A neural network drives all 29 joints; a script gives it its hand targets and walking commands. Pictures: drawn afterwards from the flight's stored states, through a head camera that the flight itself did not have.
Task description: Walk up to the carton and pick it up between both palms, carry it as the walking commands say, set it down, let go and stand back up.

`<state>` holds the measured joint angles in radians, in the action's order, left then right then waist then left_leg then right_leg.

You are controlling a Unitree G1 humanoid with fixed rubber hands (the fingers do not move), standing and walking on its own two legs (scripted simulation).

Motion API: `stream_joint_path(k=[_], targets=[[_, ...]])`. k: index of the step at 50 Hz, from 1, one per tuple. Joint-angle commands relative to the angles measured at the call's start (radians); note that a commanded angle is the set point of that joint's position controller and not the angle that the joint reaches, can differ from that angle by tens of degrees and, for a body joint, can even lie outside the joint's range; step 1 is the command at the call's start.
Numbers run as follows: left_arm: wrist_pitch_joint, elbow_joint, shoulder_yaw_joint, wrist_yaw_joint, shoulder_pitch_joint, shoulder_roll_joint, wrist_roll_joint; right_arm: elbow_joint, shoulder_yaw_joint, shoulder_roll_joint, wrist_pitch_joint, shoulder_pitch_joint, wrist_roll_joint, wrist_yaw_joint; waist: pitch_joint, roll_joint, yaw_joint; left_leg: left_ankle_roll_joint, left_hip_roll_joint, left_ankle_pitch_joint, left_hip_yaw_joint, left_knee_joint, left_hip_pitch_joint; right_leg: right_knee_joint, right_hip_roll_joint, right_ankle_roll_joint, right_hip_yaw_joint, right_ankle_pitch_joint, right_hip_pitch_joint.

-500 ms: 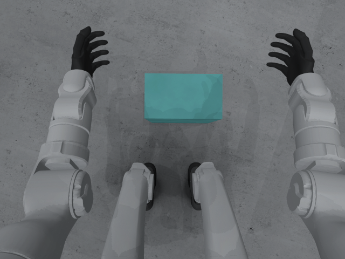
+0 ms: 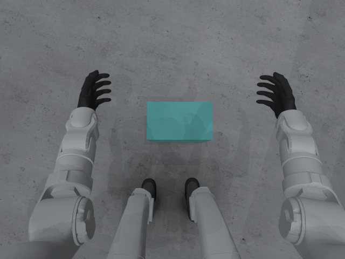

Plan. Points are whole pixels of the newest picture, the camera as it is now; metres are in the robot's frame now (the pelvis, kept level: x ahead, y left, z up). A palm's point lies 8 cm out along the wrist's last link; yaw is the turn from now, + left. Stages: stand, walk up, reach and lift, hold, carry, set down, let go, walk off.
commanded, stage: let go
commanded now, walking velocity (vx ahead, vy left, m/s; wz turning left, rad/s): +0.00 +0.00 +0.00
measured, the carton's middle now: (178, 124) +0.43 -0.03 -0.55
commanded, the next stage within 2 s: stand in 1.04 s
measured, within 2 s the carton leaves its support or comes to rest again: neither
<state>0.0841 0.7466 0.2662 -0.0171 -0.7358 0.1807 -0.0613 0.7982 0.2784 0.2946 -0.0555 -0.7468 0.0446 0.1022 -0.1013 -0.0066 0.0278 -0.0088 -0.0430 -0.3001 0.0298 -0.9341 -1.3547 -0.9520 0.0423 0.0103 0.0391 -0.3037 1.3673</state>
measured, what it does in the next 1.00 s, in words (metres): rises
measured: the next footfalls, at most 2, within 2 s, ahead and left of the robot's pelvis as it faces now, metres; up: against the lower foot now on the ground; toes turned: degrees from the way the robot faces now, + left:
none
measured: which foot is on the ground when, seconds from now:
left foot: down 0.00-1.00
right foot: down 0.00-1.00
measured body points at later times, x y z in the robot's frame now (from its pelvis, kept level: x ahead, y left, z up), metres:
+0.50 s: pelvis +0.05 +0.00 +0.08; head +0.14 +0.00 +0.52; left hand +0.26 +0.23 +0.00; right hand +0.26 -0.24 +0.00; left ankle +0.04 +0.12 -0.65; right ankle +0.04 -0.11 -0.65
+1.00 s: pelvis +0.06 +0.01 +0.09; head +0.07 +0.01 +0.54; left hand +0.23 +0.24 +0.01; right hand +0.23 -0.23 +0.01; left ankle +0.04 +0.12 -0.65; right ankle +0.04 -0.11 -0.65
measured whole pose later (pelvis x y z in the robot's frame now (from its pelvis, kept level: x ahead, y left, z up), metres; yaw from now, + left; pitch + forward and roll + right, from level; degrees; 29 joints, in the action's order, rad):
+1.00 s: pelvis +0.06 +0.01 +0.09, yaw -1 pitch -6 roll +0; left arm 0.17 0.40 0.04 0.06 0.24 0.20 -0.03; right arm 0.41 0.05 0.20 -0.16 0.21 0.02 0.06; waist 0.12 0.00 0.00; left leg 0.02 -0.04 -0.29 0.03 -0.46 -0.06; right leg -0.47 0.02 0.01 0.05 -0.29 0.06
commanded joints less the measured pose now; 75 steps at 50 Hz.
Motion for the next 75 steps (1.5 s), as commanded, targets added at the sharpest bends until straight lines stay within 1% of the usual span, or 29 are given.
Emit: stream_joint_path(k=[1, 5, 8, 12, 15, 18, 23, 26, 29, 32, 36, 40, 46, 49, 52, 53, 54, 56, 57, 59, 62, 75], targets=[[-0.014, -0.197, -0.021, 0.002, 0.034, 0.112, -0.001, -0.200, -0.005, 0.142, 0.011, 0.027, 0.010, -0.008, -0.989, 0.016, 0.014, -0.040, -0.018, 0.458, -0.020, 0.039, 0.638, 0.074, -0.012, -0.038, -0.007, 0.555, -0.658], [-0.024, -0.284, -0.060, 0.015, 0.208, 0.104, 0.020, -0.281, -0.047, 0.116, 0.016, 0.194, -0.015, -0.011, -0.890, 0.017, 0.008, -0.035, -0.010, 0.470, -0.010, 0.109, 0.700, 0.141, -0.013, -0.034, 0.009, 0.571, -0.766], [-0.047, -0.294, -0.079, 0.029, 0.320, 0.095, 0.035, -0.294, -0.071, 0.091, 0.036, 0.306, -0.030, -0.011, -0.764, 0.024, 0.004, -0.032, -0.003, 0.465, -0.002, 0.165, 0.714, 0.191, -0.016, -0.032, 0.012, 0.557, -0.824], [-0.077, -0.263, -0.107, 0.041, 0.473, 0.083, 0.049, -0.274, -0.103, 0.062, 0.065, 0.470, -0.036, -0.008, -0.571, 0.023, 0.002, -0.032, 0.005, 0.413, 0.000, 0.241, 0.773, 0.268, -0.021, -0.029, 0.008, 0.486, -0.863], [-0.092, -0.262, -0.129, 0.047, 0.586, 0.081, 0.052, -0.277, -0.121, 0.039, 0.078, 0.582, -0.042, -0.014, -0.451, 0.011, -0.002, -0.034, 0.007, 0.362, 0.000, 0.296, 0.847, 0.319, -0.025, -0.026, 0.004, 0.428, -0.907], [-0.102, -0.294, -0.146, 0.053, 0.693, 0.092, 0.053, -0.317, -0.143, 0.019, 0.083, 0.689, -0.043, -0.022, -0.347, -0.002, -0.007, -0.031, 0.007, 0.323, -0.001, 0.351, 0.936, 0.377, -0.025, -0.022, 0.001, 0.375, -0.982], [-0.099, -0.354, -0.165, 0.067, 0.839, 0.110, 0.051, -0.409, -0.171, 0.006, 0.071, 0.825, -0.038, -0.036, -0.177, 0.014, -0.019, -0.010, 0.008, 0.263, -0.002, 0.451, 1.070, 0.480, -0.023, -0.022, -0.009, 0.302, -1.123], [-0.082, -0.389, -0.182, 0.074, 0.893, 0.108, 0.051, -0.450, -0.181, 0.006, 0.051, 0.892, -0.043, -0.039, -0.062, 0.022, -0.015, -0.006, 0.014, 0.237, -0.004, 0.506, 1.147, 0.541, -0.020, -0.024, -0.018, 0.265, -1.182], [-0.054, -0.421, -0.195, 0.083, 0.898, 0.108, 0.051, -0.467, -0.189, 0.005, 0.020, 0.910, -0.040, -0.036, 0.051, 0.021, -0.010, -0.006, 0.020, 0.184, -0.003, 0.541, 1.192, 0.578, -0.020, -0.024, -0.022, 0.197, -1.214], [-0.021, -0.439, -0.200, 0.091, 0.896, 0.111, 0.047, -0.469, -0.197, -0.003, -0.015, 0.906, -0.033, -0.029, 0.125, 0.008, -0.020, -0.009, 0.021, 0.130, -0.007, 0.562, 1.210, 0.591, -0.019, -0.023, -0.029, 0.131, -1.239], [0.019, -0.435, -0.203, 0.096, 0.901, 0.113, 0.039, -0.464, -0.197, 0.000, -0.052, 0.905, -0.023, -0.026, 0.183, -0.004, -0.021, -0.010, 0.018, 0.110, -0.013, 0.571, 1.232, 0.588, -0.017, -0.022, -0.036, 0.103, -1.264], [0.045, -0.428, -0.193, 0.094, 0.911, 0.109, 0.030, -0.462, -0.192, 0.004, -0.075, 0.907, -0.016, -0.028, 0.202, -0.010, -0.020, -0.007, 0.016, 0.150, -0.014, 0.571, 1.257, 0.576, -0.014, -0.024, -0.037, 0.136, -1.284], [0.057, -0.426, -0.192, 0.087, 0.940, 0.103, 0.030, -0.478, -0.192, 0.004, -0.093, 0.926, -0.016, -0.036, 0.169, -0.001, -0.020, 0.001, 0.011, 0.253, -0.012, 0.552, 1.295, 0.550, -0.004, -0.026, -0.032, 0.225, -1.301], [0.074, -0.449, -0.208, 0.069, 0.956, 0.104, 0.034, -0.479, -0.191, 0.010, -0.098, 0.940, -0.028, -0.051, 0.127, -0.010, -0.027, -0.002, 0.013, 0.308, -0.006, 0.528, 1.303, 0.527, -0.007, -0.021, -0.023, 0.260, -1.285], [0.097, -0.463, -0.218, 0.048, 0.958, 0.106, 0.041, -0.477, -0.196, 0.015, -0.102, 0.934, -0.042, -0.066, 0.104, -0.001, -0.033, -0.001, 0.012, 0.324, -0.003, 0.509, 1.281, 0.510, -0.010, -0.016, -0.012, 0.287, -1.267], [0.029, -0.304, -0.173, 0.007, 0.920, 0.259, 0.027, -0.350, -0.181, 0.117, -0.045, 0.879, -0.010, -0.102, 0.156, 0.052, -0.038, -0.017, 0.070, 0.277, 0.024, 0.485, 1.168, 0.524, -0.065, -0.039, 0.002, 0.241, -1.164], [-0.003, -0.288, -0.178, -0.008, 0.939, 0.254, 0.023, -0.334, -0.178, 0.125, -0.019, 0.910, -0.002, -0.114, 0.128, 0.045, -0.031, -0.012, 0.076, 0.243, 0.037, 0.484, 1.178, 0.526, -0.075, -0.029, 0.024, 0.220, -1.164], [-0.037, -0.246, -0.187, -0.009, 0.926, 0.233, 0.017, -0.286, -0.192, 0.118, 0.009, 0.912, -0.001, -0.116, 0.105, 0.021, -0.027, -0.006, 0.083, 0.160, 0.054, 0.502, 1.167, 0.543, -0.082, -0.021, 0.044, 0.150, -1.164], [-0.046, -0.230, -0.190, -0.007, 0.916, 0.227, 0.018, -0.271, -0.196, 0.116, 0.018, 0.904, -0.004, -0.116, 0.100, 0.015, -0.027, -0.003, 0.085, 0.147, 0.061, 0.508, 1.166, 0.545, -0.082, -0.019, 0.049, 0.140, -1.168], [-0.058, -0.197, -0.192, 0.002, 0.900, 0.233, 0.022, -0.242, -0.200, 0.128, 0.031, 0.893, -0.006, -0.112, 0.067, 0.004, -0.028, 0.002, 0.092, 0.193, 0.068, 0.506, 1.182, 0.540, -0.085, -0.017, 0.053, 0.190, -1.183], [-0.071, -0.150, -0.190, 0.002, 0.898, 0.251, 0.020, -0.204, -0.202, 0.145, 0.044, 0.893, -0.004, -0.115, 0.048, -0.003, -0.028, 0.006, 0.101, 0.247, 0.074, 0.505, 1.194, 0.536, -0.091, -0.014, 0.056, 0.244, -1.200], [-0.094, -0.001, -0.198, -0.007, 0.886, 0.311, 0.024, -0.081, -0.215, 0.208, 0.068, 0.894, -0.010, -0.128, 0.065, 0.002, -0.030, 0.019, 0.122, 0.311, 0.094, 0.539, 1.216, 0.566, -0.114, -0.007, 0.078, 0.310, -1.236]])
